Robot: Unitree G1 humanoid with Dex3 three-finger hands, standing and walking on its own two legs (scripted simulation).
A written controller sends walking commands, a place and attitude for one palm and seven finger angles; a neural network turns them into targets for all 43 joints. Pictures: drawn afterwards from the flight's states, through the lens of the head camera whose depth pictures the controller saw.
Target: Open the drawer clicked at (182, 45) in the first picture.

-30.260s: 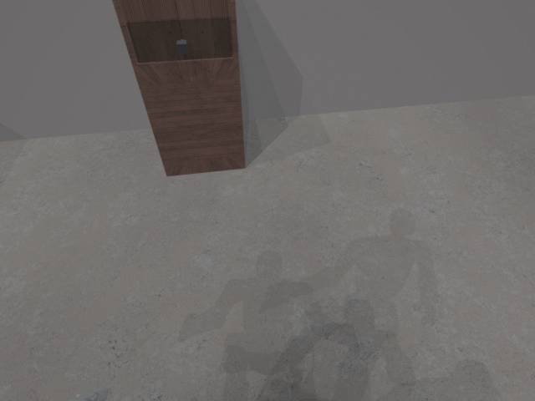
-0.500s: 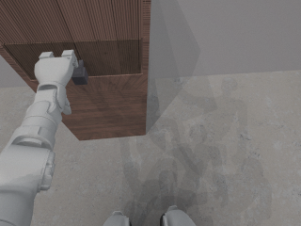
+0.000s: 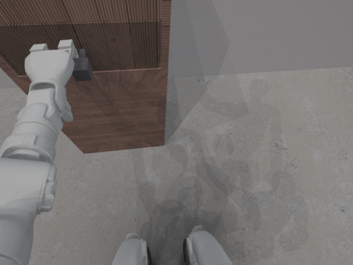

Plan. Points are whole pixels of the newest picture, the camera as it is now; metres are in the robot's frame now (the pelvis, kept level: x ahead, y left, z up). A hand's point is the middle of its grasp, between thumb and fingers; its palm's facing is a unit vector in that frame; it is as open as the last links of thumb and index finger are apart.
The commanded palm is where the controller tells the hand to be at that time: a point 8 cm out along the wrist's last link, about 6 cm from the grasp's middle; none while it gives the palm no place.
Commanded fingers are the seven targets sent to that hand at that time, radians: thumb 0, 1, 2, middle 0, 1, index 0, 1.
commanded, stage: lower the fingers behind the handle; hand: left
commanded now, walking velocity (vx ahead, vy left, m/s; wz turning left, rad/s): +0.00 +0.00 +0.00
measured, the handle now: (82, 63) +0.59 +0.18 +0.02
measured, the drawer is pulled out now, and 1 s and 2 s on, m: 0.00 0.00 0.09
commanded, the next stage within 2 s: close the thumb around the handle in 0.28 s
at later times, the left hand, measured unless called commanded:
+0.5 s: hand (64, 86) +0.53 +0.22 +0.01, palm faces -0.09 -0.03 -1.00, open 13.7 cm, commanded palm +0.52 +0.20 +0.05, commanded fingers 0.00 -0.11 0.47 -0.33 -1.24 -0.33 -1.24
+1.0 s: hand (64, 85) +0.54 +0.22 +0.01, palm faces -0.09 -0.02 -1.00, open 6.1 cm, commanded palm +0.52 +0.20 +0.05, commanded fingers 0.00 0.90 0.90 -0.40 -1.35 -0.40 -1.35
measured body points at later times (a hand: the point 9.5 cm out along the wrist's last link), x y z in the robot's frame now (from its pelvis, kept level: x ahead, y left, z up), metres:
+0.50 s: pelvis +0.02 +0.01 +0.01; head +0.16 +0.02 +0.43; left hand +0.53 +0.22 +0.06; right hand +0.00 -0.26 -0.11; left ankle +0.01 +0.10 -0.66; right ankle +0.02 -0.12 -0.66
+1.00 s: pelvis +0.03 +0.00 +0.01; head +0.17 +0.01 +0.44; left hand +0.54 +0.22 +0.06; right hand +0.03 -0.27 -0.11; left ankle +0.01 +0.10 -0.66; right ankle +0.02 -0.12 -0.66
